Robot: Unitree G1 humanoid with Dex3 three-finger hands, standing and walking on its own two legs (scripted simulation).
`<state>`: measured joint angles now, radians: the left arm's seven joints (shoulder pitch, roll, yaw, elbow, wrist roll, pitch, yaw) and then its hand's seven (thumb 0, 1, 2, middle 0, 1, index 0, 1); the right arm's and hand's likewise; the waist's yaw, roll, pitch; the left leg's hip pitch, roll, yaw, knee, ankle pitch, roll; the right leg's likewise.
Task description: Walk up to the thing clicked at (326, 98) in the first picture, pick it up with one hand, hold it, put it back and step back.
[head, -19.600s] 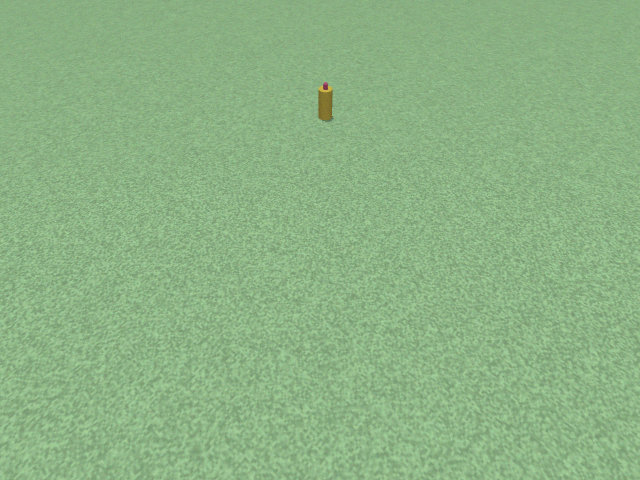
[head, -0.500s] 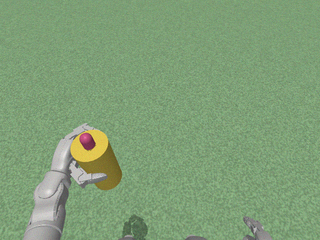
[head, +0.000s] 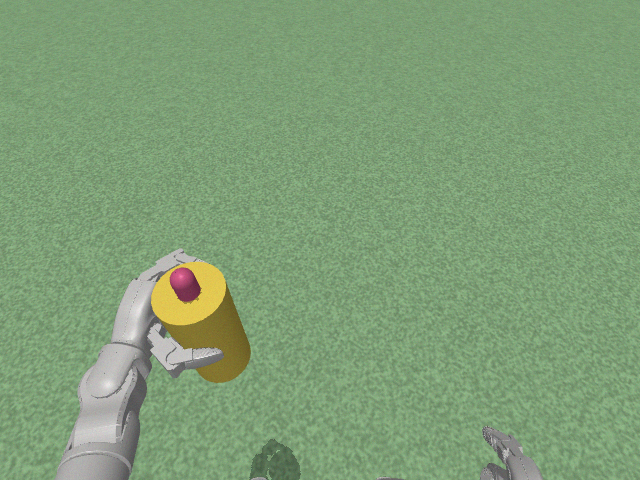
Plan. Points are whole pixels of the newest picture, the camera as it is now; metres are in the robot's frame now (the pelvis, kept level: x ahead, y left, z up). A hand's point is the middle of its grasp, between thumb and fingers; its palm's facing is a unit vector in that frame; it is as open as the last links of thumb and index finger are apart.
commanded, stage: hold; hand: left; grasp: from the side
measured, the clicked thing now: (204, 321) +0.31 +0.15 +0.03
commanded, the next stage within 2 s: crouch in 1.88 s
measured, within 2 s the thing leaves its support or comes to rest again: neither
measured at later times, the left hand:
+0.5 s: hand (189, 311) +0.32 +0.16 +0.04, palm faces -0.14 -0.99 -0.03, open 11.4 cm
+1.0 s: hand (191, 315) +0.31 +0.16 +0.04, palm faces -0.16 -0.99 -0.03, open 11.4 cm
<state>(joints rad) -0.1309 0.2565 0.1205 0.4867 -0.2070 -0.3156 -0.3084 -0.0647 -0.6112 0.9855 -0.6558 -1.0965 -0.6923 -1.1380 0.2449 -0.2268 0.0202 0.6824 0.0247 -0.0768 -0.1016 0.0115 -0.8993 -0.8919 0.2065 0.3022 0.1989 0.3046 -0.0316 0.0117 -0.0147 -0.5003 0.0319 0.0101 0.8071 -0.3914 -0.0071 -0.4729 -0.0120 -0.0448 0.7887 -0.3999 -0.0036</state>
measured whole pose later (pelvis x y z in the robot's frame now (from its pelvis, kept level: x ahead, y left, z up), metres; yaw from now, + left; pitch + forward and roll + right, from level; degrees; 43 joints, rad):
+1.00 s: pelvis +0.00 +0.00 +0.00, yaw +0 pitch +5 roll -1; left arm -0.11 0.26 0.10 0.48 -0.21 -0.33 -0.31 -0.06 -0.61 0.98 -0.65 -1.10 -0.69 -1.14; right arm 0.25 -0.23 0.02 0.70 0.02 -0.10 -0.09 0.01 -0.90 -0.90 0.21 0.30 0.20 0.30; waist -0.03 0.02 -0.02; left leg -0.48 0.03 0.01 0.79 -0.39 0.00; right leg -0.45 -0.01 -0.04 0.76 -0.39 0.00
